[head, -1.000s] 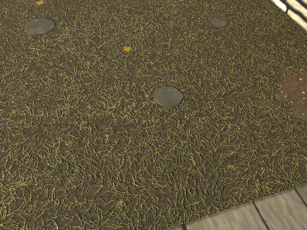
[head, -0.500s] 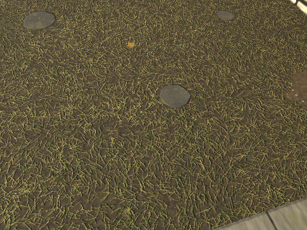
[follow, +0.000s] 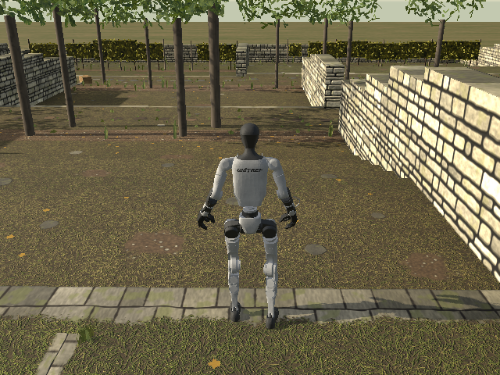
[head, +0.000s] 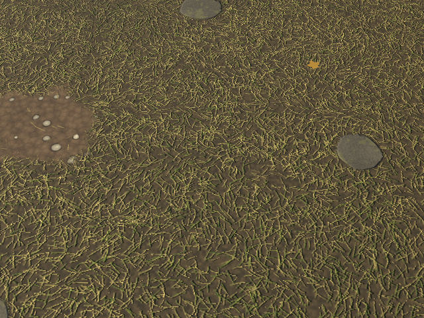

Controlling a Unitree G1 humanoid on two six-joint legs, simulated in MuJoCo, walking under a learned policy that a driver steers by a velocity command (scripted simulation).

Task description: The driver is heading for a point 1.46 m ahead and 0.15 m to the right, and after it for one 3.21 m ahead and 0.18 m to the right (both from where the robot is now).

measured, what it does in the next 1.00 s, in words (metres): steps on the spot: right foot, then left foot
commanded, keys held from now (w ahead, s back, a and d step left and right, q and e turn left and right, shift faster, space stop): q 0.24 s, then no key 0.10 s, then e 0.66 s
